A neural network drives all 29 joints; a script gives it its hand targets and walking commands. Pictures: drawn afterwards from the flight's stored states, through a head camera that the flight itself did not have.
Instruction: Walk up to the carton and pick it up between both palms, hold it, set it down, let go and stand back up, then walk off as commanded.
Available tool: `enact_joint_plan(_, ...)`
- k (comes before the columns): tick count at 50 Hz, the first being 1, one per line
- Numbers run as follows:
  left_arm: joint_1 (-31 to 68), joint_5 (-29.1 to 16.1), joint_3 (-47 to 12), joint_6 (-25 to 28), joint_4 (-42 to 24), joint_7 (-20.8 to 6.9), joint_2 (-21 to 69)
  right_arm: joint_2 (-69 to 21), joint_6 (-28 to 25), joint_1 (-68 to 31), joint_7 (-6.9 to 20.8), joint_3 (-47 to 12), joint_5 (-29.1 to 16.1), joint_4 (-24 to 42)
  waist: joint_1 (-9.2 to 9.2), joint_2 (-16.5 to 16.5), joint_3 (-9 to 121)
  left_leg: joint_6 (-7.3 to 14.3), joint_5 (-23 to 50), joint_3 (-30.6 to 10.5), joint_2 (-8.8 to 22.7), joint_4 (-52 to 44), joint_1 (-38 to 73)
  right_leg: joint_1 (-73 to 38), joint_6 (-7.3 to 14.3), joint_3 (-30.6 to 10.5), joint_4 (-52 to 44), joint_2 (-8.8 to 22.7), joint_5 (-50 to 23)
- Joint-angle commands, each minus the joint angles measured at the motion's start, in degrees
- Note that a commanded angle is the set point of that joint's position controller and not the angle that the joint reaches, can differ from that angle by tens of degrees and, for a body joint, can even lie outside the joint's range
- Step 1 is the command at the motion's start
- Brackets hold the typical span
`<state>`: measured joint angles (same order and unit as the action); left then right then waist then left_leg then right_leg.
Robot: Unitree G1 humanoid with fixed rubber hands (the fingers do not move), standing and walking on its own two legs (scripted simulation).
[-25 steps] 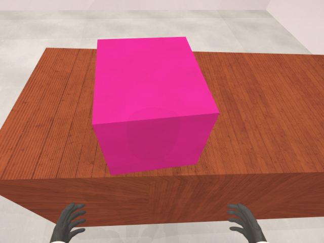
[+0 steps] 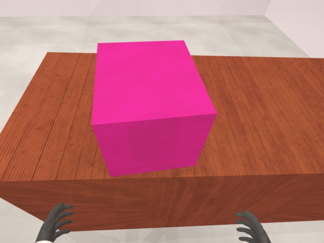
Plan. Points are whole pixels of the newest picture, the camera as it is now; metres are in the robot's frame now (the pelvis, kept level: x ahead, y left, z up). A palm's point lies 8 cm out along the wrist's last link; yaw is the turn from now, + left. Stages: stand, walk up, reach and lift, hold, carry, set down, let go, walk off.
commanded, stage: stand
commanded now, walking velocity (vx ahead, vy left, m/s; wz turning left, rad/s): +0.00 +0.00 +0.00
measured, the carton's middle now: (148, 106) +0.47 +0.06 +0.05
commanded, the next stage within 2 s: walk off in 0.86 s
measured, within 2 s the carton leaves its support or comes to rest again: neither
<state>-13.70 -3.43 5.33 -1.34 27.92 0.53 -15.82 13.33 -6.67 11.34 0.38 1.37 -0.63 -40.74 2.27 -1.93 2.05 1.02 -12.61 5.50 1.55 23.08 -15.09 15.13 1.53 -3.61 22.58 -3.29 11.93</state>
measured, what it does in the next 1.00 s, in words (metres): stands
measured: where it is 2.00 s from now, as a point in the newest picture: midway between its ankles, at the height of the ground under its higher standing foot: outside the picture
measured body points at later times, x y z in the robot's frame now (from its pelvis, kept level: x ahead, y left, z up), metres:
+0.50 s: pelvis -0.03 +0.00 +0.00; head -0.05 +0.01 +0.45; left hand +0.11 +0.30 -0.08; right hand +0.14 -0.26 -0.08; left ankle -0.01 +0.11 -0.74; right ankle -0.01 -0.10 -0.74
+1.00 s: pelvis -0.03 +0.00 +0.00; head -0.05 +0.01 +0.45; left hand +0.10 +0.30 -0.08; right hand +0.14 -0.26 -0.08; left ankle -0.01 +0.11 -0.74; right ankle -0.01 -0.10 -0.74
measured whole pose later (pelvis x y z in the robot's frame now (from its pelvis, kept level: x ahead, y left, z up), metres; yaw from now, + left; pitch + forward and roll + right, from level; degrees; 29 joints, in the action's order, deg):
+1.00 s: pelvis -0.03 +0.00 +0.00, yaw +0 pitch +1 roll +0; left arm -15.8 -2.5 5.3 2.1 35.3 0.4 -18.7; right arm 14.1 -3.2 11.3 0.3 3.6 -0.2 -40.7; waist 2.3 -1.2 5.0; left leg 1.0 -12.4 5.5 1.5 26.2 -14.9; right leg 15.1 1.5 -3.6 26.0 -3.2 11.8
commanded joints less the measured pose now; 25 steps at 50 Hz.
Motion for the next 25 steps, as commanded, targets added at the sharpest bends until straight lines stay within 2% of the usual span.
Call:
enact_joint_plan(1,1.33,6.7,0.49,3.59,3.92,-0.43,-8.95,17.1,1.47,-0.55,-1.37,4.53,3.67,2.03,-1.68,3.27,14.23,0.05,19.8,-6.83,5.3,2.74,12.61,-7.79,0.56,-2.79,3.49,8.03,-18.25)
enact_joint_plan(2,1.34,7.12,0.4,3.44,4.37,-0.47,-9.23,16.05,1.85,-0.72,-1.09,4.77,3.75,1.62,-2.28,2.95,12.38,0.42,16.43,-6.4,5.4,2.02,10.26,-7.33,0.3,-2.08,3.45,7.89,-16.11)
enact_joint_plan(3,1.03,6.93,0.81,3.4,4.67,-0.35,-11.19,15.3,2.17,-0.89,-0.53,4.51,3.67,1.75,-1.1,4.0,11.45,0.36,13.42,-6.67,4.76,1.82,10.28,-6.28,-0.08,-2.61,2.74,8.29,-11.79)
enact_joint_plan(4,0.36,7.09,1.05,3.5,5.16,-0.2,-11.54,15.32,2.42,-0.39,-0.55,4.62,3.59,1.72,-1.89,3.12,10.25,0.75,10.35,-7.46,5.09,1.06,9.36,-6.18,0.46,-2.84,2.56,8.19,-9.54)
enact_joint_plan(5,1.5,6.98,0.18,3.46,5.21,-0.78,-10.16,16.97,2.24,-1.37,-0.54,4.93,4.03,2.32,-2.08,5.2,9.4,0.96,8.07,-6.94,4.88,1.58,8.36,-5.17,0.75,-3.97,1.45,8.29,-9.78)
enact_joint_plan(6,1.42,7.19,0.47,3.9,5.67,-0.45,-12.17,15.64,2.64,-0.26,-0.36,4.51,4.0,1.86,-2.41,0.79,9.05,1.17,6.17,-7.34,4.94,0.47,7.91,-4.49,0.59,-3.61,2.06,8.33,-7.96)
enact_joint_plan(7,1.37,7.21,0.73,3.96,5.68,-0.53,-11.74,17.06,2.59,-1.1,-0.75,5.35,4.0,2.31,-2.18,1.74,9.07,1.35,4.05,-7.8,5.05,0.06,6.59,-5.18,0.45,-3.85,1.3,7.82,-6.46)
enact_joint_plan(8,2.06,7.01,0.56,4.14,6.33,-0.25,-12.37,16.22,2.63,-2.14,-0.35,4.96,4.28,2.19,-1.99,2.74,8.39,1.56,5.09,-8.12,5.21,0.05,7.65,-3.72,0.66,-3.84,1.56,8.14,-6.32)
enact_joint_plan(9,1.38,7.06,0.46,4.49,6.6,-0.23,-12.44,17.09,2.23,-1.74,-0.12,5.61,3.77,3.17,-2.24,3.37,8.87,0.98,4.91,-7.16,4.86,0.65,8.5,-2.98,0.88,-4.44,1.23,7.93,-6.35)
enact_joint_plan(10,2.14,7.36,0.53,4.68,6.67,-0.52,-12.66,16.28,2.34,-1.76,-0.02,5.26,4.04,2.62,-2.05,2.96,7.68,0.92,3.04,-7.41,4.5,0.36,7.45,-2.82,1.14,-4.94,1.02,8.03,-4.67)
enact_joint_plan(11,1.13,7.13,0.43,4.56,6.38,-0.47,-11.97,17.39,2.44,-1.55,-0.05,5.69,4.29,2.58,-2.19,5.3,7.54,1.29,2.1,-7.77,5.15,0.4,7.16,-3.01,1.18,-4.7,0.6,7.66,-5.16)
enact_joint_plan(12,1.07,7.35,1.03,4.42,7.39,-0.77,-13.53,17.23,2.66,-1.98,-0.06,5.74,4.47,2.72,-2.47,2.06,7.07,1.6,0.18,-8.1,5.25,-0.85,6.13,-2.64,0.72,-3.88,1.37,7.41,-3.57)
enact_joint_plan(13,1.01,6.92,0.65,4.67,7.05,-0.83,-12.9,17.72,2.66,-1.73,0.22,5.67,4.13,2.79,-1.86,4.07,5.47,1.55,-2.03,-8.81,5.18,-1.64,4.97,-1.69,0.65,-4.68,0.64,7.08,-0.19)
enact_joint_plan(15,1.77,7.31,0.8,4.69,7.89,-0.53,-13.94,17.05,2.56,-0.85,0.09,5.43,3.97,2.58,-2.6,3.88,4.66,1.55,-2.5,-8.71,5.03,-1.52,6.0,-0.99,1.13,-5.61,0.29,7.39,-0.6)
enact_joint_plan(16,1.39,6.79,0.3,4.8,7.92,-0.61,-12.61,17.61,2.46,-1.49,-0.05,5.76,4.14,2.25,-2.02,5.45,4.23,1.81,-2.3,-8.71,5.11,-1.49,4.14,-1.81,1.32,-5.8,0.02,7.46,-0.61)
enact_joint_plan(17,0.52,6.9,0.42,5.24,7.77,-0.82,-12.46,16.91,2.46,-0.87,-0.07,5.78,4.13,2.57,-1.98,3.11,5.39,1.88,-2.03,-8.66,5.27,-1.51,5.46,-1.74,1.42,-5.15,1.2,7.54,-0.49)
enact_joint_plan(18,1.61,7.4,0.67,5.15,7.75,-0.62,-13.79,16.67,2.6,-0.45,0.37,5.51,4.15,2.21,-2.86,4.91,3.72,1.63,-2.06,-8.35,5.08,-0.87,4.84,-1.04,1.44,-5.73,0.05,7.85,-0.81)
enact_joint_plan(19,1.27,7.19,0.85,5.44,7.67,-0.67,-13.52,16.09,2.62,0.54,0.31,5.62,4.16,1.98,-3.14,2.98,5.35,1.64,-3.53,-8.97,4.92,-1.61,5.45,-1.61,1.25,-4.9,0.76,7.55,-1.08)
enact_joint_plan(21,0.57,6.87,0.73,5.68,7.87,-0.77,-12.58,18.05,2.51,-1.67,0.02,5.83,4.21,2.02,-1.44,4.88,5.21,1.73,-0.69,-8.71,5.37,-1.14,6.28,-2.03,1.37,-4.84,1.0,7.29,-1.66)
enact_joint_plan(22,1.69,7.1,0.55,5.31,8.07,-0.67,-13.18,17.1,2.42,-0.23,0.32,5.87,4.11,2.26,-3.31,5.57,5.35,1.62,-1.57,-8.09,4.6,-0.89,5.58,-2.0,1.79,-5.49,1.33,7.89,-2.68)
enact_joint_plan(23,0.32,6.54,0.86,5.26,8.04,-0.56,-14.34,15.52,2.5,-0.71,0.35,5.17,4.05,1.99,-1.69,5.59,5.0,1.66,-1.73,-8.58,5.13,-1.19,4.95,-2.36,1.99,-6.5,1.24,8.27,-1.56)
enact_joint_plan(24,1.29,6.82,1.01,5.19,8.17,-0.75,-13.55,16.94,2.48,-1.02,0.39,5.73,3.83,2.47,-2.29,3.33,5.71,1.65,-2.44,-9.21,5.45,-1.25,5.43,-2.63,1.73,-5.12,1.16,7.89,-1.35)
enact_joint_plan(25,0.65,6.69,0.52,4.95,7.9,-0.76,-13.16,16.38,2.38,-2.74,0.35,5.36,3.97,2.46,-1.79,4.77,2.95,1.73,-3.02,-9.34,5.55,-1.58,3.84,-1.34,1.75,-5.59,0.54,7.33,-1.56)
